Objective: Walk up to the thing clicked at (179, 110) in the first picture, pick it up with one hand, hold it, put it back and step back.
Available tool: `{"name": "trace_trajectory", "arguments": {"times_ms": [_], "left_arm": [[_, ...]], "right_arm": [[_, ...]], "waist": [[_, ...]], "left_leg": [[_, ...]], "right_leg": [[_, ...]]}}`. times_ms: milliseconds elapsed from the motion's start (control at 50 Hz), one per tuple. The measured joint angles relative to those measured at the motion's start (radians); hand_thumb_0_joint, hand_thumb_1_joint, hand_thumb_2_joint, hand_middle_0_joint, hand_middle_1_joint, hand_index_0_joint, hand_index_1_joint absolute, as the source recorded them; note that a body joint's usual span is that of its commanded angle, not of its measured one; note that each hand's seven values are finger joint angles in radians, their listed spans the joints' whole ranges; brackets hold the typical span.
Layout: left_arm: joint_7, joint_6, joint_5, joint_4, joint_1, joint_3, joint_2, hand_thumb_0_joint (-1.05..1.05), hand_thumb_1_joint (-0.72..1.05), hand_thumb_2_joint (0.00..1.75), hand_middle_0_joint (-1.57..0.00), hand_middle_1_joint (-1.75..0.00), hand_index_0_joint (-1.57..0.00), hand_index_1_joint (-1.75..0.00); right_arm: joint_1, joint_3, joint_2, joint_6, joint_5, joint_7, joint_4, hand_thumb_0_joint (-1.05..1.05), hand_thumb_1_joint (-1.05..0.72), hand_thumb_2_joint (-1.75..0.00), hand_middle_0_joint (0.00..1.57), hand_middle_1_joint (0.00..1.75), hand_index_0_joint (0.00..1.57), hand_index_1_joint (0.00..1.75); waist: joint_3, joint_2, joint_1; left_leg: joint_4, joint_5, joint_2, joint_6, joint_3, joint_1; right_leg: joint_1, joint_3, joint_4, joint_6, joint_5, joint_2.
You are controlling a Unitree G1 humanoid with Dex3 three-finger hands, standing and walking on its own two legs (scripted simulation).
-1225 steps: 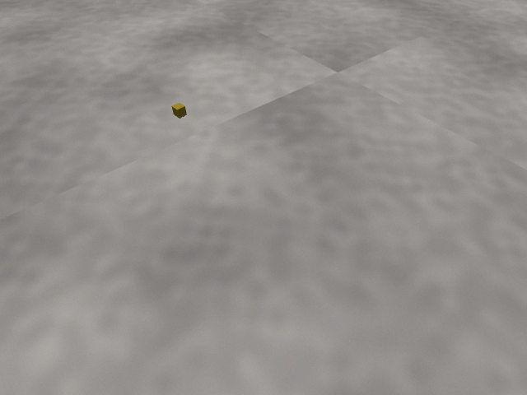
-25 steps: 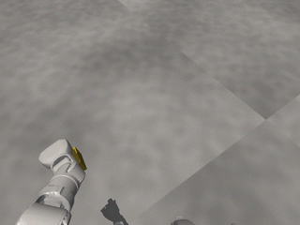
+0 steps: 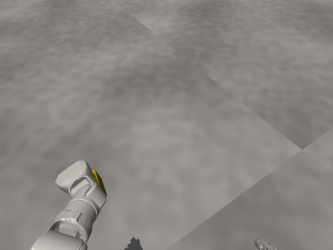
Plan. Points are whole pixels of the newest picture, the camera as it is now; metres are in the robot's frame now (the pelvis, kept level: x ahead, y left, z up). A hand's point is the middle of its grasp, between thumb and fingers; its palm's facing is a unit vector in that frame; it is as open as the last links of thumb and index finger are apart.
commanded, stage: hold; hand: left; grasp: from above
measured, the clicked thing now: (90, 187) +0.33 +0.23 -0.10
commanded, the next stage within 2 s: crouch in 1.66 s
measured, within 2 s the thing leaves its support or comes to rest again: neither
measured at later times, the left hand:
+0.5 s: hand (83, 184) +0.31 +0.22 -0.04, palm faces -0.30 -0.32 -0.90, open 8.6 cm
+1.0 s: hand (78, 185) +0.30 +0.23 -0.02, palm faces -0.29 -0.33 -0.90, open 8.6 cm
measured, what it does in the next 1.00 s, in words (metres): stands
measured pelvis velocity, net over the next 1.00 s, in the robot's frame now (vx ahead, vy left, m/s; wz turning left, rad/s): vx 0.00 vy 0.01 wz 0.00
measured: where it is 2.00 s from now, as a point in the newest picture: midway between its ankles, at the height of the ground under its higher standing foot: outside the picture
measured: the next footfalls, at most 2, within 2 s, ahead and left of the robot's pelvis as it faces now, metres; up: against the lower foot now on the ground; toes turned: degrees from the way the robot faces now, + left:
none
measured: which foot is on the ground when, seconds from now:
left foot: down 0.00-1.00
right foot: down 0.00-1.00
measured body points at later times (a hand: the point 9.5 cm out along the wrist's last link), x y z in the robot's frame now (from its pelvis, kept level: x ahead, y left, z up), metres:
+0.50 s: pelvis +0.00 +0.00 +0.01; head +0.02 -0.02 +0.46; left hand +0.33 +0.24 +0.01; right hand +0.13 -0.24 -0.11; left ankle -0.01 +0.13 -0.72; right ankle +0.00 -0.12 -0.72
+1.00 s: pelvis +0.00 +0.01 +0.01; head +0.01 -0.02 +0.46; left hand +0.32 +0.24 +0.03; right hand +0.16 -0.22 -0.10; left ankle -0.01 +0.13 -0.72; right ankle +0.00 -0.12 -0.72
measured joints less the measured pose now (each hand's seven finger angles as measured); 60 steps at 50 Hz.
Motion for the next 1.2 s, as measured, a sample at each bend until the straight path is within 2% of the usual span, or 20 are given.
{"name": "trace_trajectory", "arguments": {"times_ms": [220,680,1200], "left_arm": [[-0.011,0.058,-0.016,-0.005,-0.022,-0.019,-0.019,0.05,0.28,0.22,-1.05,-0.39,-0.82,-0.33],[-0.101,0.083,0.026,-0.139,0.035,-0.069,0.001,0.05,0.27,0.24,-1.07,-0.35,-0.82,-0.33],[-0.176,0.156,0.037,-0.302,0.098,-0.107,0.007,0.04,0.27,0.25,-1.07,-0.35,-0.82,-0.33]], "right_arm": [[-0.026,0.016,0.006,-0.009,0.000,0.025,-0.005,0.01,-0.90,-0.90,0.19,0.29,0.20,0.30],[-0.036,0.026,0.006,0.006,0.008,0.042,-0.032,0.01,-0.91,-0.90,0.19,0.29,0.20,0.30],[-0.074,0.037,0.009,0.006,0.012,0.038,-0.062,0.01,-0.91,-0.90,0.19,0.29,0.20,0.30]], "waist": [[0.011,-0.001,0.017],[0.025,0.011,0.035],[0.032,0.024,0.062]], "left_leg": [[-0.057,0.024,-0.002,-0.001,0.000,0.065],[-0.119,0.044,-0.006,0.006,0.008,0.147],[-0.143,0.057,-0.009,0.009,0.007,0.186]], "right_leg": [[0.062,-0.001,-0.048,-0.001,0.018,-0.001],[0.143,0.007,-0.115,0.006,0.043,-0.005],[0.185,0.005,-0.142,0.009,0.057,-0.007]]}}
